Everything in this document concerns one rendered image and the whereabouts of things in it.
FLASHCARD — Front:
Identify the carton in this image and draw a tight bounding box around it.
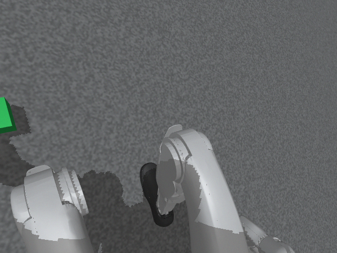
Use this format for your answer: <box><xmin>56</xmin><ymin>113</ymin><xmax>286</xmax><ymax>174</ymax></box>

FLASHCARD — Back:
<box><xmin>0</xmin><ymin>97</ymin><xmax>17</xmax><ymax>134</ymax></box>

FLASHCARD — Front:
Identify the right robot arm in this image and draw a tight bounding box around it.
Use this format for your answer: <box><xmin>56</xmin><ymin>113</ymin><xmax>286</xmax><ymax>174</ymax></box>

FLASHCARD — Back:
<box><xmin>258</xmin><ymin>236</ymin><xmax>295</xmax><ymax>253</ymax></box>

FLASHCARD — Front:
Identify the right robot hand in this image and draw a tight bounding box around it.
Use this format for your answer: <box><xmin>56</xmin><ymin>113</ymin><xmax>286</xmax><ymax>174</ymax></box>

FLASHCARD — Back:
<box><xmin>239</xmin><ymin>216</ymin><xmax>269</xmax><ymax>253</ymax></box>

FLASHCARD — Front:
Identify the right robot foot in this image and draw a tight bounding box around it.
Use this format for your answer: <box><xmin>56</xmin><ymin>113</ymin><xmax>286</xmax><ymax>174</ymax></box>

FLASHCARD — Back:
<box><xmin>140</xmin><ymin>163</ymin><xmax>174</xmax><ymax>227</ymax></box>

